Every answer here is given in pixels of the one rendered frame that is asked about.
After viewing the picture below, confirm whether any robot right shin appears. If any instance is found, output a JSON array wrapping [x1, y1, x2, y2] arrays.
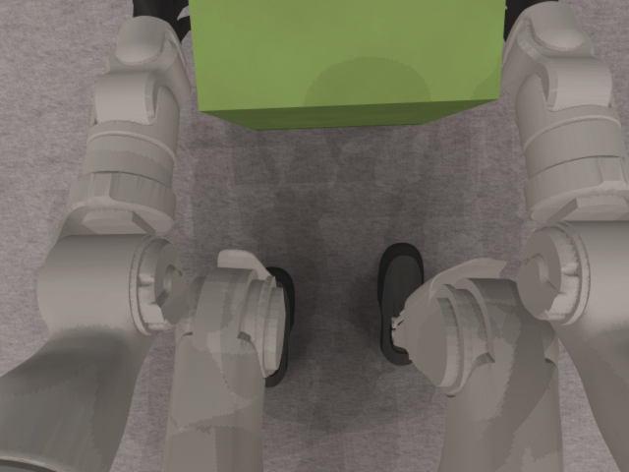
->
[[391, 258, 559, 376]]

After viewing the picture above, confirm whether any robot left upper arm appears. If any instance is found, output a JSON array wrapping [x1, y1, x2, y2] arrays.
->
[[0, 233, 188, 472]]

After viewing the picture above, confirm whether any right robot foot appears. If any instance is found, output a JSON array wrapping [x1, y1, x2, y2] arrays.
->
[[377, 243, 424, 366]]

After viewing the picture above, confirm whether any robot right hand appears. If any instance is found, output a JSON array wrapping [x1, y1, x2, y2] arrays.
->
[[503, 0, 558, 42]]

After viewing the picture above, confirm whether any robot left forearm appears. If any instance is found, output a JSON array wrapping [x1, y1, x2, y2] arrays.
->
[[37, 16, 192, 322]]

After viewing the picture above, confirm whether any carton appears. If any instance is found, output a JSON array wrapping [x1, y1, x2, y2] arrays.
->
[[189, 0, 506, 131]]

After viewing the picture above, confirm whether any robot right forearm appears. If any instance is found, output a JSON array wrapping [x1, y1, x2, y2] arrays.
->
[[500, 1, 629, 225]]

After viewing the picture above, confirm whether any robot left hand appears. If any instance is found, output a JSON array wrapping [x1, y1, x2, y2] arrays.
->
[[133, 0, 191, 45]]

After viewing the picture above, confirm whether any robot right upper arm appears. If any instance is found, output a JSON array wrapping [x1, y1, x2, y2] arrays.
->
[[516, 220, 629, 472]]

